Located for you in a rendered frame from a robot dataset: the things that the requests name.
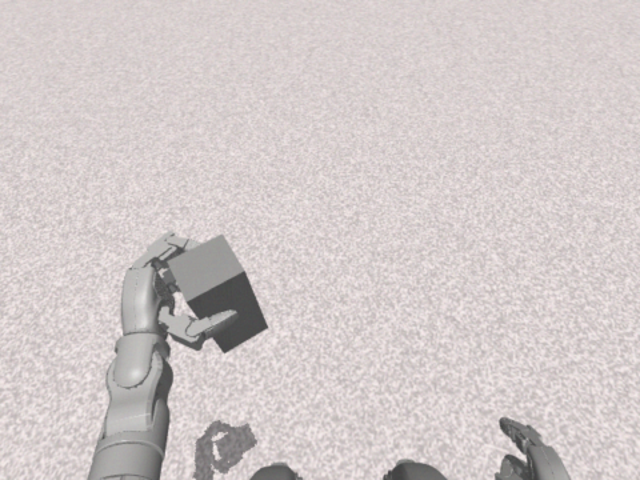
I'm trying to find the left robot hand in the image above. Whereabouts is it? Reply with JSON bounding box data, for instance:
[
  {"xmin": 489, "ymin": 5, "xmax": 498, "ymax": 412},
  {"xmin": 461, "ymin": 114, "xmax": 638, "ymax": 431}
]
[{"xmin": 121, "ymin": 231, "xmax": 239, "ymax": 351}]

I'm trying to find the left robot arm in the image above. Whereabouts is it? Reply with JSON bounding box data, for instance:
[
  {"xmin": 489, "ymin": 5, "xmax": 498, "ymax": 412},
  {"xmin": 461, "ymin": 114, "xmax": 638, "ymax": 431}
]
[{"xmin": 87, "ymin": 332, "xmax": 173, "ymax": 480}]

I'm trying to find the right robot hand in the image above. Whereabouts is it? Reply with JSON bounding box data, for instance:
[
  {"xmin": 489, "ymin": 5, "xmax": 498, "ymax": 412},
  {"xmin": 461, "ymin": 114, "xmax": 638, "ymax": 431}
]
[{"xmin": 495, "ymin": 417, "xmax": 571, "ymax": 480}]

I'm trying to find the carton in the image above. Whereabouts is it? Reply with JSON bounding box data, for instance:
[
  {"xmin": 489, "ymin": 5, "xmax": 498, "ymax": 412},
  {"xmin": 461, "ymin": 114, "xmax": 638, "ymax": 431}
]
[{"xmin": 167, "ymin": 234, "xmax": 268, "ymax": 354}]

